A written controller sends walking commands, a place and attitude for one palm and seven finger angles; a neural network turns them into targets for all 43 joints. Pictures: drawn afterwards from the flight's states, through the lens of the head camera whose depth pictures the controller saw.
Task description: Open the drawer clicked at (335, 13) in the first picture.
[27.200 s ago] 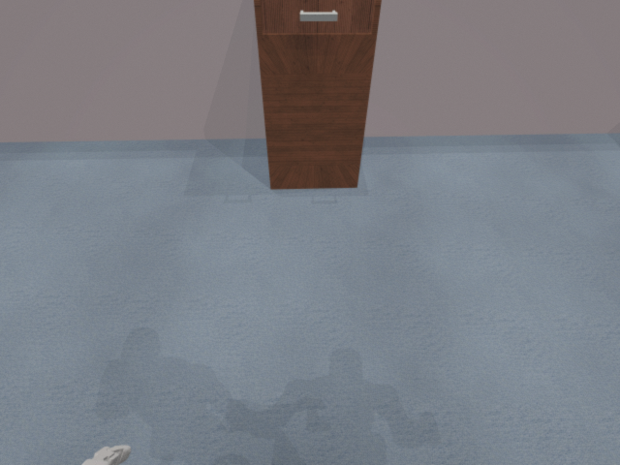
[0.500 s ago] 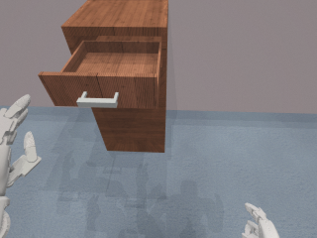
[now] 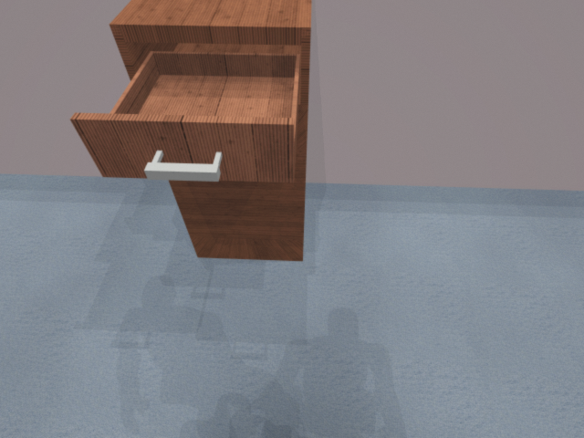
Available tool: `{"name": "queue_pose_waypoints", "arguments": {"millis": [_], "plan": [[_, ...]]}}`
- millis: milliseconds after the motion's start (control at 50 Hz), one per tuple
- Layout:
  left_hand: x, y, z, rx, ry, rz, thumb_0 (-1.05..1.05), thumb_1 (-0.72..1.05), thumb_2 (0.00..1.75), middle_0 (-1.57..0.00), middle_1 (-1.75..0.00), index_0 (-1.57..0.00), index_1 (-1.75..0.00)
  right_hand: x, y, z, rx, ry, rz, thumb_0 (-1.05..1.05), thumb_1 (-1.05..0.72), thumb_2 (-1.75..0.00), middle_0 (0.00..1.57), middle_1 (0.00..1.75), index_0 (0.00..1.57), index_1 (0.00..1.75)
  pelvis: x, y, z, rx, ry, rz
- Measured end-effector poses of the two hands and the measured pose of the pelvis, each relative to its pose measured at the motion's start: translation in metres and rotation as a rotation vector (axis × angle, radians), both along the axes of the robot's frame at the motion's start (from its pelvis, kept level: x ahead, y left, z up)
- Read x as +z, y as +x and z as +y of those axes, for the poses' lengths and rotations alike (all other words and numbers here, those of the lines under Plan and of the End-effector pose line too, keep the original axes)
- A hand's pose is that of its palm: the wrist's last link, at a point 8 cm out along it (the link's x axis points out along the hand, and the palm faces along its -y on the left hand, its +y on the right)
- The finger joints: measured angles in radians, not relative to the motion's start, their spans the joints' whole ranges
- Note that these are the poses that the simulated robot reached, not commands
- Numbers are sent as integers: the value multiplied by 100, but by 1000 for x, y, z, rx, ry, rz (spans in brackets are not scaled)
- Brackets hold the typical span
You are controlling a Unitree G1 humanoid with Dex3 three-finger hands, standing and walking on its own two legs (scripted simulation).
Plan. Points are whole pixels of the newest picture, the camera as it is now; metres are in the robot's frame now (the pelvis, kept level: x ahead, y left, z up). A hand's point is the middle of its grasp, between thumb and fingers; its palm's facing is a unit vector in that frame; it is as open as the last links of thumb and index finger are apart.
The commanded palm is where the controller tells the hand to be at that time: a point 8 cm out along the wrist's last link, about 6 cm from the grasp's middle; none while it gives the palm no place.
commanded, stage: let the arm hang, fingers relaxed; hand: left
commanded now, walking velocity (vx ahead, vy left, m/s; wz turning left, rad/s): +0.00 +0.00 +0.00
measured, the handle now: (185, 164) +0.55 +0.24 +0.04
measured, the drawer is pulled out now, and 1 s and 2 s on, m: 0.29 0.29 0.29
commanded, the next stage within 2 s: look to check the result in 0.54 s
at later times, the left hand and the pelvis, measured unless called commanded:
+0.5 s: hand out of the picture +0.01 +0.16 -0.17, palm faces +0.01 -0.98 -0.20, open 7.3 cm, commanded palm none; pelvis +0.00 -0.01 +0.00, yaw -2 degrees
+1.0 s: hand out of the picture +0.03 +0.15 -0.17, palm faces +0.02 -0.98 -0.21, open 7.4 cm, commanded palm none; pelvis +0.02 -0.03 +0.00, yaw -2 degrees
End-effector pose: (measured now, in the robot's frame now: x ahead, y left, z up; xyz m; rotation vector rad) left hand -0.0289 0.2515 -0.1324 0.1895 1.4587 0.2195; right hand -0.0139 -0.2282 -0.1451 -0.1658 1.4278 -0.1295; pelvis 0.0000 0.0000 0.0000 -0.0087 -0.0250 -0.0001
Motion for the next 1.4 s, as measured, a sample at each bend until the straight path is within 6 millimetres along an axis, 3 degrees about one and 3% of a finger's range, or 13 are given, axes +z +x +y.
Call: {"name": "queue_pose_waypoints", "arguments": {"millis": [80, 160, 360, 640, 860, 1140, 1400], "plan": [[5, -4, 2, -3, 19, 13, 0, 92, 90, -20, -30, -20, -30, -6, -4, 9, -17, 30, -3, 1, -91, -90, 20, 30, 20, 30, 1, -1, 2, -10, 6, -5], [5, 5, -3, -11, 17, -10, 0, 91, 90, -19, -30, -20, -30, -10, -5, 15, -28, 53, -13, 1, -91, -90, 20, 30, 20, 30, 1, -1, 1, -16, 12, -10], [-5, 38, -37, -42, -51, -90, 0, 91, 90, -20, -30, -20, -30, -9, -8, 19, -59, 65, -20, 1, -91, -90, 20, 30, 20, 30, 1, 0, -6, -26, 17, -13], [-7, 33, -49, -22, -56, -45, 1, 91, 90, -20, -30, -20, -30, -7, -20, 9, -84, 56, 47, 1, -91, -90, 20, 30, 20, 30, 1, 8, -16, -24, 17, -5], [-6, 39, -56, -19, -52, -32, 0, 91, 90, -20, -30, -20, -30, -8, -3, -1, -78, 48, 34, 1, -91, -90, 20, 30, 20, 30, 2, 17, -23, -25, 16, 0], [-3, 69, -55, -38, -33, -80, 0, 91, 90, -20, -30, -20, -30, -8, 28, -16, -67, 31, -16, 1, -91, -90, 20, 30, 20, 30, 2, 27, -29, -27, 16, 1], [-1, 89, -47, -52, -15, -112, 0, 91, 90, -20, -30, -20, -30, -5, 39, -29, -59, 5, -25, 1, -91, -90, 20, 30, 20, 30, 3, 33, -31, -28, 15, 0]]}}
